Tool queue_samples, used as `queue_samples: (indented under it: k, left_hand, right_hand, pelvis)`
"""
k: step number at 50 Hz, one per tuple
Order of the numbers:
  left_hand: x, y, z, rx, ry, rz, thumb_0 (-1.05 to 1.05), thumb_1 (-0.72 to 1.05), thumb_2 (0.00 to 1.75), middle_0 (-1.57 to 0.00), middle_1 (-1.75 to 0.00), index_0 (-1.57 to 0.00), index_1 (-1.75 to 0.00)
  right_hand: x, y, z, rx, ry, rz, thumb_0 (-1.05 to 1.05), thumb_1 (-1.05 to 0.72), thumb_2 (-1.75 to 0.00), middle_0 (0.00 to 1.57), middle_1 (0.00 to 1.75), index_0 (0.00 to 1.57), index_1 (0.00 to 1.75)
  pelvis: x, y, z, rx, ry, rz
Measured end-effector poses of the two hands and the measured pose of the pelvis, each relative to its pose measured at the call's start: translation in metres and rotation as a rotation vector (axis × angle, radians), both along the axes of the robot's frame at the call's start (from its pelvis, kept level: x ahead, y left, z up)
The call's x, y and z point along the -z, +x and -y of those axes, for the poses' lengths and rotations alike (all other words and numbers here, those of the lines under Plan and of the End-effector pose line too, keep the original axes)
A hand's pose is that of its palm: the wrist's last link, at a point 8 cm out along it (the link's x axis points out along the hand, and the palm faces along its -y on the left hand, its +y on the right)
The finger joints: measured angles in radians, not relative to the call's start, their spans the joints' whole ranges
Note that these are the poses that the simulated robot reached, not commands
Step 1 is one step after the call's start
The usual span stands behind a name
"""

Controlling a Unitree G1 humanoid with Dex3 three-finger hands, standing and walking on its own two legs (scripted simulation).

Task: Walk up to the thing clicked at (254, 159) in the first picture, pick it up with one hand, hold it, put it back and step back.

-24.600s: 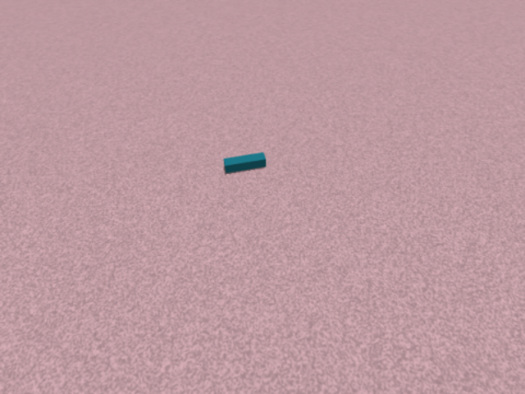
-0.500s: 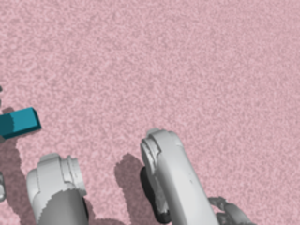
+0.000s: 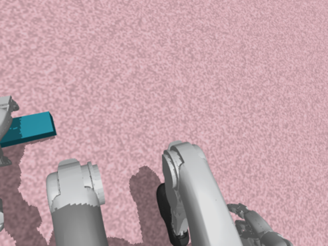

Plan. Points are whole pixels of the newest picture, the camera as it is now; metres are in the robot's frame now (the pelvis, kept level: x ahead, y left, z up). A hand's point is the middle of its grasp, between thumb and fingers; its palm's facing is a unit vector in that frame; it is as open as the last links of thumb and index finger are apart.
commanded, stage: rest palm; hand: left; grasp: from above
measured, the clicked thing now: (7, 133) +0.43 +0.34 -0.30
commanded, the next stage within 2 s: close in 0.70 s
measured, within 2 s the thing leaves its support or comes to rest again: neither
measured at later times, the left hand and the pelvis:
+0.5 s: hand (8, 129) +0.43 +0.33 -0.26, palm faces -0.43 -0.17 -0.89, open 14.1 cm; pelvis +0.01 +0.01 -0.03, yaw -3 degrees
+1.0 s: hand (10, 136) +0.41 +0.33 -0.27, palm faces -0.42 -0.14 -0.90, open 13.7 cm; pelvis +0.00 +0.01 -0.03, yaw -5 degrees
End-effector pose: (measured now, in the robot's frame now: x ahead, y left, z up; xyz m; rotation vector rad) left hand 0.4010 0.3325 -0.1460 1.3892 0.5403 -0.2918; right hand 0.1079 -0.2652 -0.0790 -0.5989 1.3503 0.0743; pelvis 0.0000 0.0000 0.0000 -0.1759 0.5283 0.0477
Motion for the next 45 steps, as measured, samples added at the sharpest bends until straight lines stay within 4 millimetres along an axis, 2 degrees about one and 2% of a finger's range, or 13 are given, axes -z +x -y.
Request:
queue_samples:
  k: [4, 10, 20, 24, 30, 37, 45]
  left_hand:
    - [0.019, -0.005, 0.004, 0.008, -0.001, 0.030, 0.00, -0.55, 1.01, -0.08, -1.03, -0.08, -1.03]
    - [0.040, -0.004, 0.005, 0.001, 0.055, 0.084, 0.00, -0.52, 0.99, -0.08, -1.03, -0.08, -1.03]
    - [0.047, 0.024, 0.004, -0.085, 0.106, 0.077, 0.00, -0.51, 0.98, -0.08, -1.02, -0.08, -1.02]
    - [0.051, 0.032, 0.001, -0.135, 0.090, 0.061, 0.00, -0.51, 0.98, -0.08, -1.02, -0.08, -1.02]
    - [0.064, 0.020, -0.005, -0.154, 0.055, -0.007, 0.00, -0.52, 0.98, -0.08, -1.02, -0.08, -1.01]
    - [0.069, 0.009, -0.012, -0.107, 0.023, 0.011, 0.00, -0.55, 1.00, -0.08, -0.99, -0.07, -1.00]
    - [0.067, 0.011, -0.008, -0.045, 0.034, 0.073, 0.00, -0.53, 1.01, -0.09, -0.99, -0.08, -1.00]
  right_hand:
    - [-0.001, -0.002, 0.005, -0.043, -0.035, -0.006, 0.00, -0.90, -0.90, 0.20, 0.30, 0.20, 0.30]
    - [0.007, -0.019, 0.009, -0.066, -0.055, -0.048, 0.00, -0.90, -0.90, 0.20, 0.30, 0.20, 0.30]
    - [0.022, -0.040, -0.010, -0.076, 0.054, -0.111, 0.00, -0.90, -0.90, 0.20, 0.30, 0.20, 0.30]
    - [0.022, -0.040, -0.018, -0.081, 0.082, -0.105, 0.00, -0.90, -0.90, 0.21, 0.30, 0.21, 0.30]
    - [0.019, -0.036, -0.022, -0.096, 0.089, -0.116, 0.00, -0.90, -0.90, 0.21, 0.30, 0.21, 0.30]
    - [0.011, -0.028, -0.014, -0.143, 0.045, -0.136, 0.00, -0.90, -0.90, 0.21, 0.30, 0.21, 0.30]
    - [0.003, -0.020, -0.006, -0.180, -0.005, -0.114, 0.00, -0.90, -0.90, 0.20, 0.30, 0.20, 0.30]
  pelvis:
    - [0.009, -0.004, 0.001, 0.003, 0.001, 0.024]
    - [0.023, -0.005, 0.000, 0.010, -0.002, 0.042]
    - [0.028, 0.003, -0.005, 0.032, -0.019, 0.029]
    - [0.027, 0.006, -0.005, 0.037, -0.024, 0.028]
    - [0.025, 0.009, -0.005, 0.039, -0.032, 0.031]
    - [0.025, 0.007, -0.004, 0.038, -0.039, 0.051]
    - [0.029, 0.005, -0.008, 0.045, -0.052, 0.073]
